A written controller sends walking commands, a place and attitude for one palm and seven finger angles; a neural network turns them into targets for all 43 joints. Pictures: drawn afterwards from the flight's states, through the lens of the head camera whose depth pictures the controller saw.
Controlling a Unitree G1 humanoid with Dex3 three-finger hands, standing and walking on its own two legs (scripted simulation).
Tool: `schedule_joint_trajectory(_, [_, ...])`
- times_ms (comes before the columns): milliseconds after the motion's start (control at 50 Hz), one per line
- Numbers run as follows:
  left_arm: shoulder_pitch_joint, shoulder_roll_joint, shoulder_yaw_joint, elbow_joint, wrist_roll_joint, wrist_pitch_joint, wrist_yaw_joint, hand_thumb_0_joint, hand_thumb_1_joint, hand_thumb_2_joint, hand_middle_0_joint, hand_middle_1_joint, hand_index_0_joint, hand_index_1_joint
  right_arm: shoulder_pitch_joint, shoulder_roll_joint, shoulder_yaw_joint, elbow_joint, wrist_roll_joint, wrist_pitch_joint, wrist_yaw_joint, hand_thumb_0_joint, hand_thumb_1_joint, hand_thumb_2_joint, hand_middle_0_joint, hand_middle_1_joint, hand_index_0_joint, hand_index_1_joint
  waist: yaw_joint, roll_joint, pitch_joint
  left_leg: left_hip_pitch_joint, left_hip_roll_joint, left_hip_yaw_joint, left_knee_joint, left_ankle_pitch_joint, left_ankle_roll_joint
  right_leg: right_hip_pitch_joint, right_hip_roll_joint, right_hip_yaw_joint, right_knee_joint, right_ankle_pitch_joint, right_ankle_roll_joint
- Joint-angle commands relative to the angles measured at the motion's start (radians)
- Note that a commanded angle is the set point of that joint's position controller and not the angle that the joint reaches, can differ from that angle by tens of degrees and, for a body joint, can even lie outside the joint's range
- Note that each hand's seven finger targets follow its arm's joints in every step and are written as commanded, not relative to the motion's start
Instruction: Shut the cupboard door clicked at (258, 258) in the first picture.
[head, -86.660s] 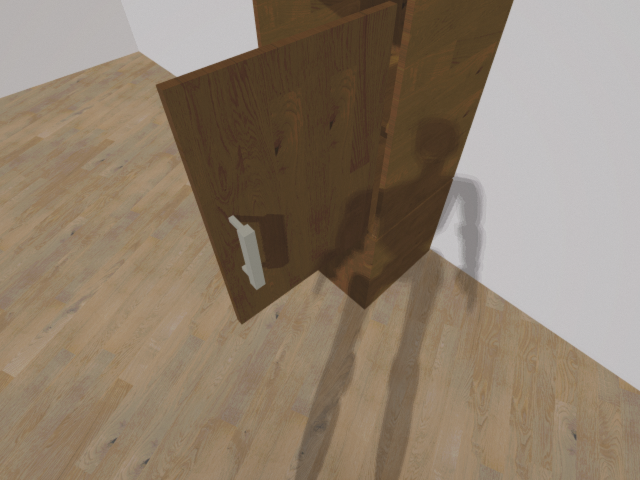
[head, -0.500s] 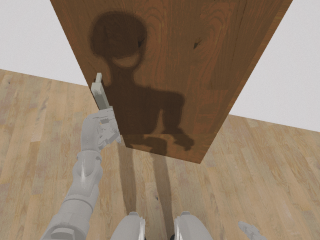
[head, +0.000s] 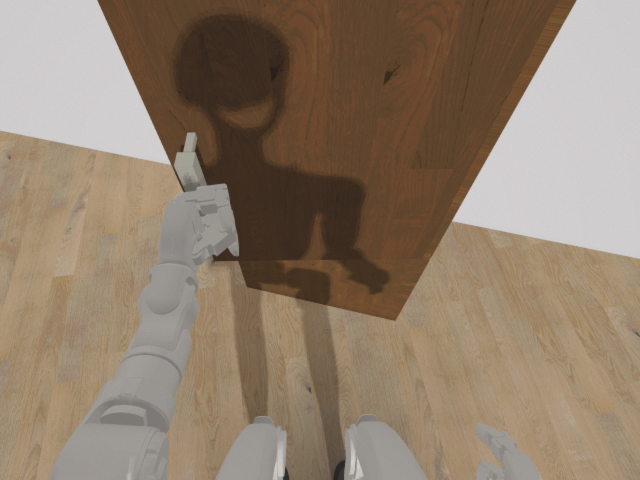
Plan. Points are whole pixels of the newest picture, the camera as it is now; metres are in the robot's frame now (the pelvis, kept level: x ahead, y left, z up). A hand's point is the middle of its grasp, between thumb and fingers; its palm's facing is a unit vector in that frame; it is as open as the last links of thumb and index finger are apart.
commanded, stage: push the door shut along its arc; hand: left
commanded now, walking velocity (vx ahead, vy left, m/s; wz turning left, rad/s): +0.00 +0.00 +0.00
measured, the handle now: (202, 188) +0.49 +0.16 +0.03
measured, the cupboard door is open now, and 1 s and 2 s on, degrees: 15 1 0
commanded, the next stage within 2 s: pull the fist back off the door in 1.32 s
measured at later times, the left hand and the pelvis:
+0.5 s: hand (237, 198) +0.47 +0.11 +0.04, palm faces -0.19 -0.98 -0.03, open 3.1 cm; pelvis -0.01 +0.02 -0.01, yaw -1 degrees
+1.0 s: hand (269, 163) +0.53 +0.07 +0.04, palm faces -0.34 -0.94 -0.03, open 3.2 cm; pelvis -0.01 +0.02 -0.03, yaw -2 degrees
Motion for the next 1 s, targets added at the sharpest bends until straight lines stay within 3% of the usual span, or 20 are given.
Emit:
schedule_joint_trajectory(0, [-0.395, 0.116, 0.034, -0.136, -0.022, -0.045, -0.045, 0.000, 0.900, 0.900, -1.300, -1.500, -1.300, -1.500, 0.098, -0.148, -0.051, -0.083, 0.011, -0.025, -0.010, 0.000, -0.900, -0.900, 0.200, 0.300, 0.200, 0.300, -0.045, -0.030, -0.389, 0.159, 0.009, -0.032, -0.132, 0.204, 0.007, 0.294, -0.027, 0.130, -0.199, 0.276, 0.052])
schedule_joint_trajectory(100, [-0.492, 0.156, 0.065, -0.059, -0.022, -0.044, -0.080, 0.000, 0.900, 0.900, -1.300, -1.500, -1.300, -1.500, 0.133, -0.155, -0.053, -0.068, 0.013, -0.021, -0.012, 0.000, -0.900, -0.900, 0.200, 0.300, 0.200, 0.300, -0.061, -0.042, -0.383, 0.122, 0.009, -0.034, -0.120, 0.188, 0.011, 0.282, -0.026, 0.133, -0.195, 0.254, 0.051])
schedule_joint_trajectory(120, [-0.538, 0.172, 0.070, -0.060, -0.021, -0.048, -0.084, 0.000, 0.900, 0.900, -1.300, -1.500, -1.300, -1.500, 0.142, -0.158, -0.052, -0.068, 0.012, -0.023, -0.013, 0.000, -0.900, -0.900, 0.200, 0.300, 0.200, 0.300, -0.067, -0.016, -0.387, 0.127, 0.009, -0.040, -0.117, 0.193, 0.013, 0.265, -0.023, 0.127, -0.186, 0.254, 0.048])
schedule_joint_trajectory(180, [-0.586, 0.180, 0.074, -0.007, -0.014, -0.048, -0.104, 0.000, 0.900, 0.900, -1.300, -1.500, -1.300, -1.500, 0.160, -0.165, -0.056, -0.051, 0.011, -0.020, -0.010, 0.000, -0.900, -0.900, 0.200, 0.300, 0.200, 0.300, -0.079, -0.015, -0.401, 0.145, 0.012, -0.047, -0.111, 0.190, 0.011, 0.229, -0.022, 0.122, -0.180, 0.238, 0.047])
schedule_joint_trajectory(200, [-0.588, 0.176, 0.069, -0.011, -0.013, -0.050, -0.110, 0.000, 0.900, 0.900, -1.300, -1.500, -1.300, -1.500, 0.164, -0.166, -0.058, -0.054, 0.011, -0.018, -0.008, 0.000, -0.900, -0.900, 0.200, 0.300, 0.200, 0.300, -0.073, 0.014, -0.428, 0.165, 0.012, -0.051, -0.112, 0.207, 0.010, 0.225, -0.021, 0.117, -0.172, 0.249, 0.044])
schedule_joint_trajectory(220, [-0.609, 0.146, 0.042, -0.003, -0.017, -0.048, -0.119, 0.000, 0.900, 0.900, -1.300, -1.500, -1.300, -1.500, 0.173, -0.167, -0.059, -0.058, 0.012, -0.020, -0.006, 0.000, -0.900, -0.900, 0.200, 0.300, 0.200, 0.300, -0.085, 0.038, -0.435, 0.197, 0.012, -0.058, -0.113, 0.224, 0.011, 0.193, -0.017, 0.105, -0.164, 0.255, 0.040])
schedule_joint_trajectory(280, [-0.668, 0.156, 0.044, 0.024, -0.018, -0.042, -0.131, 0.000, 0.900, 0.900, -1.300, -1.500, -1.300, -1.500, 0.188, -0.178, -0.061, -0.043, 0.011, -0.012, -0.003, 0.000, -0.900, -0.900, 0.200, 0.300, 0.200, 0.300, -0.100, 0.031, -0.441, 0.215, 0.018, -0.071, -0.114, 0.224, 0.009, 0.160, -0.016, 0.093, -0.162, 0.235, 0.040])
schedule_joint_trajectory(340, [-0.706, 0.231, 0.101, 0.023, -0.017, -0.050, -0.136, 0.000, 0.900, 0.900, -1.300, -1.500, -1.300, -1.500, 0.198, -0.187, -0.062, -0.040, 0.009, -0.010, -0.003, 0.000, -0.900, -0.900, 0.200, 0.300, 0.200, 0.300, -0.091, 0.052, -0.483, 0.228, 0.020, -0.074, -0.106, 0.245, 0.007, 0.160, -0.014, 0.095, -0.150, 0.244, 0.037])
schedule_joint_trajectory(360, [-0.711, 0.201, 0.079, 0.034, -0.017, -0.050, -0.141, 0.000, 0.900, 0.900, -1.300, -1.500, -1.300, -1.500, 0.203, -0.182, -0.060, -0.040, 0.009, -0.009, 0.000, 0.000, -0.900, -0.900, 0.200, 0.300, 0.200, 0.300, -0.099, 0.040, -0.474, 0.226, 0.019, -0.075, -0.108, 0.249, 0.009, 0.165, -0.013, 0.093, -0.151, 0.249, 0.038])
schedule_joint_trajectory(460, [-0.818, 0.219, 0.070, 0.091, -0.001, -0.048, -0.149, 0.000, 0.900, 0.900, -1.300, -1.500, -1.300, -1.500, 0.222, -0.193, -0.058, -0.025, 0.007, -0.005, 0.004, 0.000, -0.900, -0.900, 0.200, 0.300, 0.200, 0.300, -0.139, 0.046, -0.415, 0.205, 0.025, -0.090, -0.100, 0.206, 0.012, 0.093, -0.008, 0.086, -0.152, 0.191, 0.036])
schedule_joint_trajectory(500, [-0.833, 0.249, 0.088, 0.112, 0.005, -0.045, -0.152, 0.000, 0.900, 0.900, -1.300, -1.500, -1.300, -1.500, 0.229, -0.200, -0.057, -0.025, 0.005, -0.003, 0.004, 0.000, -0.900, -0.900, 0.200, 0.300, 0.200, 0.300, -0.140, 0.050, -0.429, 0.197, 0.026, -0.095, -0.097, 0.188, 0.012, 0.085, -0.007, 0.084, -0.150, 0.167, 0.034])
schedule_joint_trajectory(540, [-0.868, 0.250, 0.079, 0.123, 0.012, -0.046, -0.164, 0.000, 0.900, 0.900, -1.300, -1.500, -1.300, -1.500, 0.236, -0.203, -0.057, -0.019, 0.004, -0.005, 0.005, 0.000, -0.900, -0.900, 0.200, 0.300, 0.200, 0.300, -0.147, 0.088, -0.459, 0.242, 0.030, -0.110, -0.091, 0.216, 0.008, 0.046, -0.005, 0.076, -0.135, 0.180, 0.030])
schedule_joint_trajectory(560, [-0.901, 0.214, 0.046, 0.120, 0.009, -0.041, -0.171, 0.000, 0.900, 0.900, -1.300, -1.500, -1.300, -1.500, 0.239, -0.201, -0.056, -0.018, 0.003, -0.005, 0.006, 0.000, -0.900, -0.900, 0.200, 0.300, 0.200, 0.300, -0.163, 0.097, -0.454, 0.250, 0.030, -0.112, -0.088, 0.214, 0.009, 0.028, -0.006, 0.074, -0.136, 0.175, 0.032])
schedule_joint_trajectory(620, [-0.933, 0.229, 0.057, 0.119, 0.002, -0.034, -0.184, 0.000, 0.900, 0.900, -1.300, -1.500, -1.300, -1.500, 0.254, -0.208, -0.057, -0.018, 0.001, -0.007, 0.008, 0.000, -0.900, -0.900, 0.200, 0.300, 0.200, 0.300, -0.163, 0.135, -0.485, 0.299, 0.035, -0.133, -0.089, 0.253, 0.004, -0.003, -0.002, 0.060, -0.120, 0.187, 0.024])
schedule_joint_trajectory(680, [-0.967, 0.229, 0.055, 0.148, 0.004, -0.011, -0.188, 0.000, 0.900, 0.900, -1.300, -1.500, -1.300, -1.500, 0.259, -0.210, -0.055, -0.010, 0.000, -0.003, 0.010, 0.000, -0.900, -0.900, 0.200, 0.300, 0.200, 0.300, -0.180, 0.125, -0.484, 0.291, 0.039, -0.140, -0.078, 0.257, 0.004, -0.021, -0.002, 0.058, -0.118, 0.188, 0.028])
schedule_joint_trajectory(700, [-0.952, 0.272, 0.094, 0.173, 0.008, -0.003, -0.185, 0.000, 0.900, 0.900, -1.300, -1.500, -1.300, -1.500, 0.267, -0.214, -0.053, -0.007, -0.001, 0.000, 0.009, 0.000, -0.900, -0.900, 0.200, 0.300, 0.200, 0.300, -0.169, 0.099, -0.481, 0.273, 0.041, -0.140, -0.076, 0.258, 0.004, -0.008, 0.000, 0.056, -0.115, 0.188, 0.026])
schedule_joint_trajectory(720, [-0.977, 0.284, 0.098, 0.166, 0.010, -0.003, -0.182, 0.000, 0.900, 0.900, -1.300, -1.500, -1.300, -1.500, 0.272, -0.216, -0.051, -0.012, -0.003, -0.001, 0.008, 0.000, -0.900, -0.900, 0.200, 0.300, 0.200, 0.300, -0.173, 0.130, -0.488, 0.281, 0.040, -0.143, -0.072, 0.276, 0.004, -0.029, 0.001, 0.052, -0.104, 0.193, 0.024])
schedule_joint_trajectory(760, [-1.023, 0.245, 0.061, 0.186, 0.023, 0.008, -0.178, 0.000, 0.900, 0.900, -1.300, -1.500, -1.300, -1.500, 0.277, -0.214, -0.050, -0.004, -0.006, 0.001, 0.012, 0.000, -0.900, -0.900, 0.200, 0.300, 0.200, 0.300, -0.198, 0.123, -0.465, 0.281, 0.045, -0.153, -0.068, 0.264, 0.003, -0.062, 0.000, 0.049, -0.104, 0.184, 0.028])
schedule_joint_trajectory(960, [-1.081, 0.370, 0.146, 0.223, 0.051, 0.049, -0.189, 0.000, 0.900, 0.900, -1.300, -1.500, -1.300, -1.500, 0.318, -0.219, -0.041, -0.008, -0.014, 0.006, 0.019, 0.000, -0.900, -0.900, 0.200, 0.300, 0.200, 0.300, -0.196, 0.153, -0.546, 0.248, 0.048, -0.141, -0.023, 0.344, 0.007, -0.027, 0.010, 0.052, -0.076, 0.234, 0.026])
schedule_joint_trajectory(980, [-1.083, 0.350, 0.126, 0.231, 0.056, 0.058, -0.194, 0.000, 0.900, 0.900, -1.300, -1.500, -1.300, -1.500, 0.317, -0.217, -0.042, -0.009, -0.014, 0.007, 0.021, 0.000, -0.900, -0.900, 0.200, 0.300, 0.200, 0.300, -0.203, 0.157, -0.540, 0.242, 0.048, -0.140, -0.021, 0.339, 0.007, -0.037, 0.010, 0.054, -0.076, 0.233, 0.027])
